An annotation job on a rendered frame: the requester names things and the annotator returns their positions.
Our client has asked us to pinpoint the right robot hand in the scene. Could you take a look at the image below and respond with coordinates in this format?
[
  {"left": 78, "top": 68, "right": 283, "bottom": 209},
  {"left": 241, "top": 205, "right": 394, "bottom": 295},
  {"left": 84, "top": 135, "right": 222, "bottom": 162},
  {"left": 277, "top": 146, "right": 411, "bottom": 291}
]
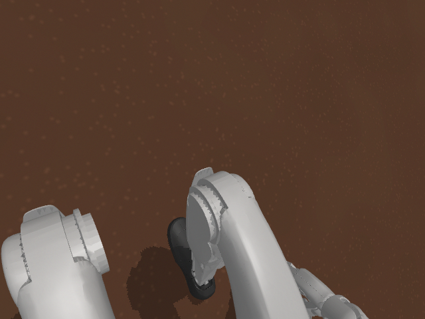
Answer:
[{"left": 287, "top": 261, "right": 335, "bottom": 319}]

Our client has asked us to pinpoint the right robot foot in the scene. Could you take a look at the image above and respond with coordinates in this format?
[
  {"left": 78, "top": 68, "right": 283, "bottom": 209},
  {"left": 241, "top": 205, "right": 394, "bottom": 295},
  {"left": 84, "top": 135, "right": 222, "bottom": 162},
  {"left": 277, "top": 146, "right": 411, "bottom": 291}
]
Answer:
[{"left": 167, "top": 217, "right": 215, "bottom": 300}]

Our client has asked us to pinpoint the right robot arm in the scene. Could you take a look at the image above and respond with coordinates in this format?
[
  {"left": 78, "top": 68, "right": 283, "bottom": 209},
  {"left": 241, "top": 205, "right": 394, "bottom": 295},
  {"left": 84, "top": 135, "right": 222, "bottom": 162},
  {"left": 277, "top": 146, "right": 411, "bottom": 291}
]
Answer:
[{"left": 321, "top": 294, "right": 368, "bottom": 319}]

